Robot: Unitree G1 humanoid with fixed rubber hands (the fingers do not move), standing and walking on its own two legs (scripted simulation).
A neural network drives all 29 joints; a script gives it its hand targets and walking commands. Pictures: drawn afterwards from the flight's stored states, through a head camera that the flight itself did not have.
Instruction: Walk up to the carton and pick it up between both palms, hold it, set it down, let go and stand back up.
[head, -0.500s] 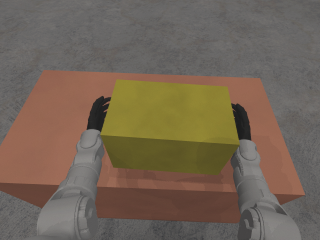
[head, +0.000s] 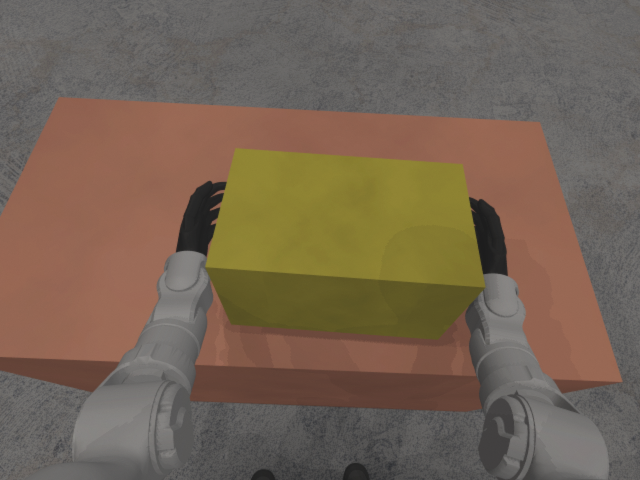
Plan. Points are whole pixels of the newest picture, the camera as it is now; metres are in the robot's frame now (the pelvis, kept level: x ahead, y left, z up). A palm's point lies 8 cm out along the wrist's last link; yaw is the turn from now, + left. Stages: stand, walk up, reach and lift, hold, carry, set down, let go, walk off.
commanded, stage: set down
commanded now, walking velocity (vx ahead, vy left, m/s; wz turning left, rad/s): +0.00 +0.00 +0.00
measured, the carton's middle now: (341, 248) +0.40 -0.03 -0.02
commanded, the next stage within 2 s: none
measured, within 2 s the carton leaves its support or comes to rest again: rests again in 0.36 s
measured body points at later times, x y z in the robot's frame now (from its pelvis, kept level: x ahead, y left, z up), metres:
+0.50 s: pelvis +0.01 +0.00 -0.01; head +0.15 +0.00 +0.42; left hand +0.42 +0.16 -0.04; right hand +0.40 -0.23 -0.04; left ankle -0.04 +0.13 -0.73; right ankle -0.03 -0.12 -0.74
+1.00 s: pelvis -0.03 +0.01 -0.01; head +0.07 +0.03 +0.43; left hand +0.40 +0.19 -0.01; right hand +0.37 -0.26 +0.00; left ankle -0.04 +0.13 -0.74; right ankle -0.03 -0.12 -0.74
